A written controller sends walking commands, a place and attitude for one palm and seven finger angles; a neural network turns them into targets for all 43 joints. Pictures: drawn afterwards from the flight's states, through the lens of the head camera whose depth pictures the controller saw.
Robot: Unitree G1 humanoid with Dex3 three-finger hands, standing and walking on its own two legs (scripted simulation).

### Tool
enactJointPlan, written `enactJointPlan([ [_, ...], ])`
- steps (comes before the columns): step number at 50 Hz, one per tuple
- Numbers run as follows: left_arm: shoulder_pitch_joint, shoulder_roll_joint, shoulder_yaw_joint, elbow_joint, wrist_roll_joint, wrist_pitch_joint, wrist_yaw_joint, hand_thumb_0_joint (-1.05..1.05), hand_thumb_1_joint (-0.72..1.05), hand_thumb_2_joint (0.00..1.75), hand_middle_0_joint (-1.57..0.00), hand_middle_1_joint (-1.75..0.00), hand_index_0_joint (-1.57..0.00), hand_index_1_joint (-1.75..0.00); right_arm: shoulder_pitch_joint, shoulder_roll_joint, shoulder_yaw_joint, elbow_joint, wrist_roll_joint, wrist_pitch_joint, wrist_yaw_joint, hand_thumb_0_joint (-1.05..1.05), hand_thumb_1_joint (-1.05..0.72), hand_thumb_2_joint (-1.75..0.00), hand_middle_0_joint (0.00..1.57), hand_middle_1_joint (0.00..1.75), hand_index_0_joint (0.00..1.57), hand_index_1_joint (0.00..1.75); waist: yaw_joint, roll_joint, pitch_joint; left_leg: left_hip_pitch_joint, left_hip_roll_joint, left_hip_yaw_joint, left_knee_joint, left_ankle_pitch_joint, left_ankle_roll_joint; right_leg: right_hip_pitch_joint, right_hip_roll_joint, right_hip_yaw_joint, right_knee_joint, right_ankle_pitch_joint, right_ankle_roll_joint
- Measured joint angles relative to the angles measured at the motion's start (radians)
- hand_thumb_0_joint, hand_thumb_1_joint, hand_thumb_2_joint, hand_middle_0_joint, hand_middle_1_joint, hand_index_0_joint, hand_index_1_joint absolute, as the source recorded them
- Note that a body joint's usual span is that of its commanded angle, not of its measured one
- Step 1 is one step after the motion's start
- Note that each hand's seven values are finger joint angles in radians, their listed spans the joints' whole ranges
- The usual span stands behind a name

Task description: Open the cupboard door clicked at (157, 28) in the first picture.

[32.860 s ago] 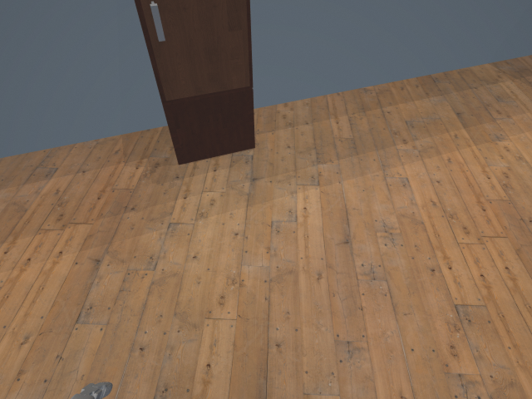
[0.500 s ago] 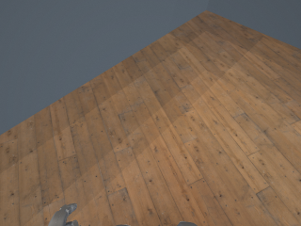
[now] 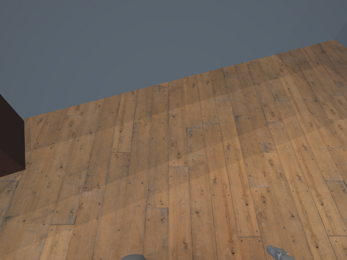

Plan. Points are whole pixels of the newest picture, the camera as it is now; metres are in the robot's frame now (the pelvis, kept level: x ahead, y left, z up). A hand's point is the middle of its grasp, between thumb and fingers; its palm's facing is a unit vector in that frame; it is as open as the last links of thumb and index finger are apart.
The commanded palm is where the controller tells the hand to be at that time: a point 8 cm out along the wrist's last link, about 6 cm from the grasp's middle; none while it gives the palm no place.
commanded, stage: turn to face it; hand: left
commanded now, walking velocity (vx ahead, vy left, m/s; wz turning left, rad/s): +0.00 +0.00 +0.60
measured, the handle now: out of the picture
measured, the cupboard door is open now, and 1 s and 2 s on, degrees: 39 39 39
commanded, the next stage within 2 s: take the last steps up to it in 1.70 s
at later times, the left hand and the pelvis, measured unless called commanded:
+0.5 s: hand out of the picture +0.08 +0.20 -0.14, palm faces +0.24 -0.93 -0.29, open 7.4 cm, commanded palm none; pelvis +0.01 -0.03 +0.01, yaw +15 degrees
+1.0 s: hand out of the picture -0.07 +0.21 -0.17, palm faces +0.58 -0.78 -0.25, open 7.4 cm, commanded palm none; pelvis +0.02 -0.01 +0.00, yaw +34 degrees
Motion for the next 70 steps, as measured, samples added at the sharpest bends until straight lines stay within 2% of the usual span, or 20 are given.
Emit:
enactJointPlan([
  [3,-0.017,0.034,0.011,0.021,-0.005,0.040,0.003,0.01,0.91,0.90,-0.20,-0.30,-0.20,-0.30,-0.009,0.014,0.007,-0.021,-0.002,-0.029,-0.006,0.01,-0.91,-0.90,0.20,0.30,0.20,0.30,0.005,-0.026,0.001,-0.027,-0.026,-0.016,0.042,-0.014,0.061,-0.122,0.019,0.126,0.279,-0.140,0.032],
  [6,-0.046,0.044,0.018,0.025,-0.003,0.057,0.004,0.01,0.91,0.90,-0.20,-0.30,-0.20,-0.30,0.011,0.022,0.017,-0.029,-0.007,-0.032,-0.023,0.01,-0.90,-0.90,0.20,0.30,0.20,0.30,0.006,-0.015,-0.009,-0.013,-0.030,-0.050,0.000,-0.005,0.069,-0.219,0.058,0.206,0.441,-0.103,0.047],
  [13,-0.105,0.037,0.014,-0.020,-0.001,0.041,-0.009,0.01,0.91,0.90,-0.20,-0.30,-0.20,-0.30,0.062,0.037,0.029,-0.009,-0.006,-0.027,-0.028,0.01,-0.90,-0.90,0.20,0.30,0.20,0.30,-0.002,0.015,-0.020,0.024,-0.044,-0.121,-0.123,0.075,0.067,-0.296,0.075,0.290,0.422,0.039,0.069],
  [20,-0.147,0.014,0.001,-0.050,-0.008,0.032,-0.007,0.01,0.91,0.90,-0.20,-0.30,-0.20,-0.30,0.110,0.043,0.017,0.007,-0.012,-0.013,-0.024,0.01,-0.90,-0.90,0.20,0.30,0.20,0.30,-0.036,0.050,-0.024,-0.010,-0.053,-0.199,-0.101,0.073,0.036,-0.192,0.123,0.289,0.134,0.016,0.062],
  [22,-0.149,0.004,-0.004,-0.059,-0.012,0.020,-0.006,0.01,0.91,0.90,-0.20,-0.30,-0.20,-0.30,0.122,0.038,0.009,0.010,-0.008,-0.008,-0.025,0.01,-0.90,-0.90,0.20,0.30,0.20,0.30,-0.044,0.061,-0.027,-0.033,-0.062,-0.223,-0.066,0.058,0.021,-0.123,0.143,0.277,-0.007,0.077,0.054],
  [24,-0.144,-0.009,-0.010,-0.064,-0.007,0.000,-0.002,0.01,0.90,0.90,-0.20,-0.30,-0.20,-0.30,0.128,0.028,-0.003,0.018,0.001,-0.002,-0.025,0.01,-0.90,-0.90,0.20,0.30,0.20,0.30,-0.040,0.073,-0.028,-0.073,-0.074,-0.233,0.026,-0.025,0.006,-0.078,0.146,0.264,-0.098,0.121,0.016],
  [27,-0.129,-0.038,-0.027,-0.057,-0.003,-0.008,0.005,0.00,0.90,0.90,-0.20,-0.30,-0.20,-0.30,0.121,0.005,-0.019,0.033,-0.002,0.010,-0.022,0.01,-0.90,-0.90,0.20,0.30,0.20,0.30,-0.051,0.092,-0.014,-0.171,-0.079,-0.181,0.345,-0.174,-0.008,-0.050,0.127,0.222,-0.091,0.093,-0.032],
  [29,-0.111,-0.051,-0.032,-0.050,-0.005,-0.004,0.008,0.00,0.90,0.90,-0.20,-0.30,-0.20,-0.30,0.117,-0.004,-0.024,0.039,-0.003,0.017,-0.015,0.01,-0.90,-0.90,0.20,0.30,0.20,0.30,-0.057,0.088,-0.013,-0.212,-0.060,-0.139,0.497,-0.148,-0.022,-0.020,0.111,0.198,-0.121,0.097,-0.036],
  [31,-0.095,-0.059,-0.033,-0.044,-0.006,-0.003,0.009,0.01,0.90,0.90,-0.20,-0.30,-0.20,-0.30,0.112,-0.006,-0.024,0.042,-0.003,0.021,-0.010,0.01,-0.90,-0.90,0.20,0.30,0.20,0.30,-0.062,0.077,-0.013,-0.225,-0.034,-0.112,0.551,-0.115,-0.035,0.006,0.095,0.171,-0.149,0.105,-0.036],
  [34,-0.075,-0.063,-0.034,-0.037,-0.004,-0.007,0.009,0.01,0.90,0.90,-0.20,-0.30,-0.20,-0.30,0.101,-0.004,-0.019,0.045,-0.002,0.025,-0.006,0.01,-0.91,-0.90,0.20,0.30,0.20,0.30,-0.058,0.054,-0.008,-0.205,-0.004,-0.088,0.494,-0.108,-0.047,0.035,0.073,0.131,-0.170,0.106,-0.033],
  [39,-0.049,-0.048,-0.023,-0.030,0.003,-0.010,0.006,0.00,0.91,0.90,-0.21,-0.30,-0.20,-0.30,0.060,-0.001,-0.009,0.043,0.000,0.025,-0.002,0.01,-0.91,-0.90,0.20,0.30,0.20,0.30,-0.030,0.024,0.007,-0.126,0.018,-0.043,0.265,-0.129,-0.039,0.050,0.038,0.062,-0.136,0.072,-0.018],
  [43,-0.017,-0.013,-0.007,-0.016,0.002,-0.004,0.000,0.00,0.91,0.90,-0.21,-0.30,-0.20,-0.30,0.023,0.003,-0.001,0.016,0.000,0.006,0.000,0.01,-0.91,-0.90,0.20,0.30,0.20,0.30,-0.009,-0.001,0.007,-0.031,-0.001,-0.001,0.046,-0.049,-0.013,0.028,0.001,0.020,-0.038,0.011,0.010],
  [44,-0.008,-0.003,-0.002,-0.011,-0.002,0.001,-0.002,0.00,0.90,0.90,-0.21,-0.30,-0.20,-0.30,0.018,0.002,-0.001,0.005,-0.002,-0.004,0.001,0.01,-0.91,-0.90,0.20,0.30,0.20,0.30,-0.009,-0.005,0.001,-0.018,-0.008,0.000,0.003,0.039,0.022,0.002,-0.013,0.018,0.024,-0.010,0.019],
  [47,-0.022,0.031,0.010,0.013,-0.006,0.043,0.004,0.01,0.91,0.90,-0.20,-0.30,-0.20,-0.30,0.005,0.015,0.007,-0.015,-0.004,-0.030,-0.007,0.01,-0.91,-0.90,0.20,0.30,0.20,0.30,0.000,-0.025,0.003,-0.040,-0.025,-0.012,0.056,0.000,0.077,-0.127,0.015,0.146,0.313,-0.153,0.039],
  [50,-0.047,0.043,0.018,0.021,-0.003,0.059,0.003,0.01,0.91,0.90,-0.20,-0.30,-0.20,-0.30,0.023,0.025,0.016,-0.025,-0.008,-0.034,-0.022,0.01,-0.90,-0.90,0.20,0.30,0.20,0.30,-0.001,-0.014,-0.014,-0.021,-0.028,-0.044,0.004,0.007,0.075,-0.223,0.050,0.215,0.456,-0.095,0.049],
  [53,-0.077,0.045,0.020,0.004,0.000,0.052,-0.005,0.01,0.91,0.90,-0.20,-0.30,-0.20,-0.30,0.043,0.031,0.024,-0.019,-0.008,-0.032,-0.029,0.01,-0.90,-0.90,0.20,0.30,0.20,0.30,0.000,-0.001,-0.020,0.003,-0.037,-0.077,-0.066,0.053,0.076,-0.279,0.062,0.259,0.480,-0.003,0.058],
  [61,-0.126,0.028,0.012,-0.036,-0.002,0.041,-0.007,0.01,0.91,0.90,-0.20,-0.30,-0.20,-0.30,0.100,0.049,0.025,0.003,-0.010,-0.024,-0.024,0.01,-0.90,-0.90,0.20,0.30,0.20,0.30,-0.021,0.030,-0.036,0.006,-0.057,-0.161,-0.134,0.102,0.065,-0.267,0.092,0.298,0.318,0.035,0.070],
  [67,-0.147,0.000,-0.004,-0.057,-0.013,0.023,-0.003,0.01,0.91,0.90,-0.20,-0.30,-0.20,-0.30,0.132,0.043,0.008,0.016,-0.010,-0.009,-0.025,0.01,-0.90,-0.90,0.20,0.30,0.20,0.30,-0.047,0.063,-0.035,-0.043,-0.078,-0.233,-0.080,0.087,0.028,-0.122,0.149,0.284,0.005,0.062,0.051],
  [68,-0.141,-0.001,-0.008,-0.064,-0.013,0.014,-0.002,0.01,0.90,0.90,-0.20,-0.30,-0.20,-0.30,0.140,0.041,0.004,0.017,-0.005,-0.007,-0.025,0.01,-0.90,-0.90,0.20,0.30,0.20,0.30,-0.047,0.061,-0.041,-0.058,-0.090,-0.241,-0.054,0.076,0.019,-0.078,0.150,0.282,-0.085,0.095,0.039],
  [70,-0.137,-0.023,-0.015,-0.059,-0.005,-0.002,0.004,0.01,0.90,0.90,-0.20,-0.30,-0.20,-0.30,0.133,0.025,-0.009,0.031,0.001,0.001,-0.025,0.01,-0.90,-0.90,0.20,0.30,0.20,0.30,-0.045,0.087,-0.030,-0.106,-0.089,-0.236,0.088,-0.068,0.008,-0.063,0.158,0.260,-0.095,0.091,-0.016],
])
